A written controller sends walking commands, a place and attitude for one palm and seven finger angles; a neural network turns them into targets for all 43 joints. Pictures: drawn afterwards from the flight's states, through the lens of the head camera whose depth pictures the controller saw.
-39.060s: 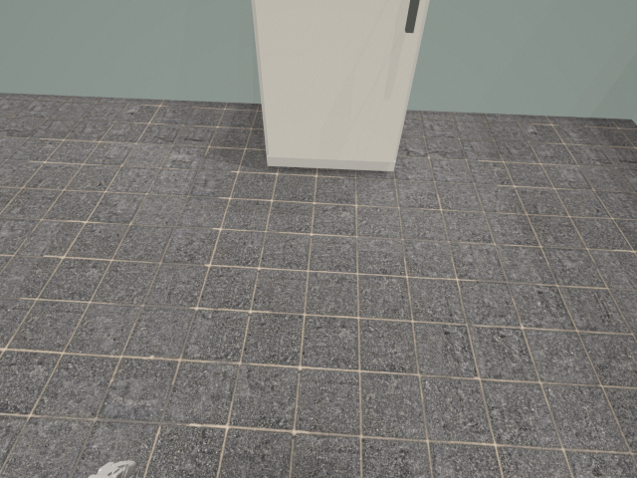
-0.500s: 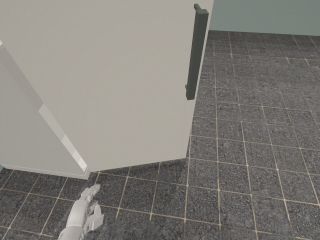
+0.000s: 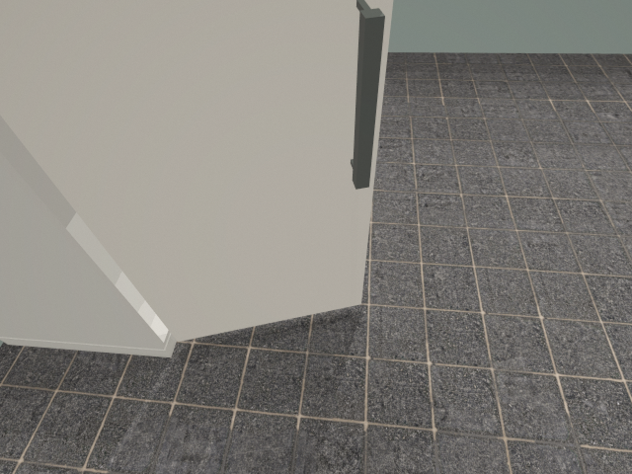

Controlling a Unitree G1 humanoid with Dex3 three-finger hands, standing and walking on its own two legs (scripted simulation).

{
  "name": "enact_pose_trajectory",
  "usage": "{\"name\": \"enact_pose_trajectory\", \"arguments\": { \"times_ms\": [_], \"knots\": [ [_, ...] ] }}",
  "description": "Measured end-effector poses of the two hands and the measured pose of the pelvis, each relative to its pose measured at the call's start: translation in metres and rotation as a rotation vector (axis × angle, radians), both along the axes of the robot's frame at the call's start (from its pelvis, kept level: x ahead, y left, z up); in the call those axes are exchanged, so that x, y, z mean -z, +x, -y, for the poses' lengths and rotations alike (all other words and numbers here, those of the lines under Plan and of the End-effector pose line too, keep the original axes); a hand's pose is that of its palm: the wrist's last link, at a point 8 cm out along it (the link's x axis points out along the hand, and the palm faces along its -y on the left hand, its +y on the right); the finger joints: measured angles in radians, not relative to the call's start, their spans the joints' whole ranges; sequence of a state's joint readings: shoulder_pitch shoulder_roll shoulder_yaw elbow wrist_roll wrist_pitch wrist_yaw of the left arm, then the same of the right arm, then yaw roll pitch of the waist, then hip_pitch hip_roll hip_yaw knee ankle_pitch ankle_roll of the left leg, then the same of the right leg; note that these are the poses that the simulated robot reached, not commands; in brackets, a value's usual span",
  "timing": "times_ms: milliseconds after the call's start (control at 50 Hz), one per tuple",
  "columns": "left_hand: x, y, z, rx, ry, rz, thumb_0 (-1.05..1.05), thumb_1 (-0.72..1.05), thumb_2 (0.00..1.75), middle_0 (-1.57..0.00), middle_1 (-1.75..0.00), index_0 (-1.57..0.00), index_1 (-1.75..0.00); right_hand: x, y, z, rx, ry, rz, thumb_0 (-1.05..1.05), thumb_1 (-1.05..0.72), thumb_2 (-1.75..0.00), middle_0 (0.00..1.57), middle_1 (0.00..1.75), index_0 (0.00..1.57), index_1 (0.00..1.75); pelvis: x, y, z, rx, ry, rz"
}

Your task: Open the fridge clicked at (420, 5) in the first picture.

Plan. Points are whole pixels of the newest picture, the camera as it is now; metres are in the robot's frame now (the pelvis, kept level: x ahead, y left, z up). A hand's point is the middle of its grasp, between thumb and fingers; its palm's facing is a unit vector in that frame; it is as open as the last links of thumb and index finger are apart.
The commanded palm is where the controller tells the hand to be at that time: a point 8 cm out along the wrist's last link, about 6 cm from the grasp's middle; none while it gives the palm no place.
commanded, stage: let the arm hang, fingers relaxed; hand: right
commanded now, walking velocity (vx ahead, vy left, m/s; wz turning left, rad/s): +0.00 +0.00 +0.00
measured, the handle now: (361, 106) +0.66 -0.04 +0.10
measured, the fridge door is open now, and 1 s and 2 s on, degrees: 73 73 73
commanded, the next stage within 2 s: look to check the result in 0.70 s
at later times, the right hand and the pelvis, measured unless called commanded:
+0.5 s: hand out of the picture +0.01 -0.18 -0.18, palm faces +0.01 +0.99 -0.16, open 7.3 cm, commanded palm none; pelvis +0.01 -0.02 +0.00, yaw +2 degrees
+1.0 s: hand out of the picture +0.01 -0.18 -0.17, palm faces +0.00 +0.99 -0.17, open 7.3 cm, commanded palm none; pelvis +0.02 -0.02 +0.00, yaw +2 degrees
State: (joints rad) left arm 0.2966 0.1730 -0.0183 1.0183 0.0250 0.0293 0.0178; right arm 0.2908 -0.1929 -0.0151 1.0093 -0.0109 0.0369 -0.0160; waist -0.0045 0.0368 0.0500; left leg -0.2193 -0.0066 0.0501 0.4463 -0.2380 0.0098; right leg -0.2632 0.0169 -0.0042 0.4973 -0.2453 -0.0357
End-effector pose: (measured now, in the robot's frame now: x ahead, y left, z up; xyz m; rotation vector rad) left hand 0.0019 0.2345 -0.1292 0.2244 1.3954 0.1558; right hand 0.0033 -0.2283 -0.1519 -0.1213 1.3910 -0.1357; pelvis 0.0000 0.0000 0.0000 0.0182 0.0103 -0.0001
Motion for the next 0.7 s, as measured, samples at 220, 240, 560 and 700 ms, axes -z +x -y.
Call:
{"name": "enact_pose_trajectory", "arguments": {
  "times_ms": [220,240,560,700],
  "knots": [
    [0.012,-0.041,0.040,-0.081,-0.084,-0.095,0.01,0.91,0.90,-0.20,-0.30,-0.20,-0.30,-0.011,-0.040,0.010,0.013,-0.032,-0.135,0.00,-0.93,-0.89,0.20,0.30,0.20,0.30,-0.003,0.003,0.011,-0.015,-0.004,0.012],
    [0.013,-0.040,0.043,-0.083,-0.090,-0.089,0.01,0.91,0.90,-0.20,-0.30,-0.20,-0.30,-0.011,-0.039,0.010,0.012,-0.031,-0.130,0.00,-0.93,-0.89,0.20,0.30,0.20,0.30,-0.003,0.004,0.012,-0.017,-0.005,0.013],
    [0.013,-0.020,0.048,-0.098,-0.079,-0.014,0.01,0.92,0.90,-0.20,-0.30,-0.20,-0.30,-0.004,0.000,0.000,-0.013,0.007,-0.026,0.01,-0.93,-0.89,0.20,0.30,0.20,0.30,-0.003,0.008,0.020,-0.032,-0.012,0.021],
    [0.012,-0.019,0.047,-0.094,-0.069,-0.025,0.01,0.91,0.90,-0.20,-0.30,-0.20,-0.30,-0.005,0.000,0.003,-0.009,0.007,-0.041,0.00,-0.92,-0.89,0.20,0.30,0.20,0.30,-0.004,0.011,0.022,-0.031,-0.012,0.017]
  ]
}}
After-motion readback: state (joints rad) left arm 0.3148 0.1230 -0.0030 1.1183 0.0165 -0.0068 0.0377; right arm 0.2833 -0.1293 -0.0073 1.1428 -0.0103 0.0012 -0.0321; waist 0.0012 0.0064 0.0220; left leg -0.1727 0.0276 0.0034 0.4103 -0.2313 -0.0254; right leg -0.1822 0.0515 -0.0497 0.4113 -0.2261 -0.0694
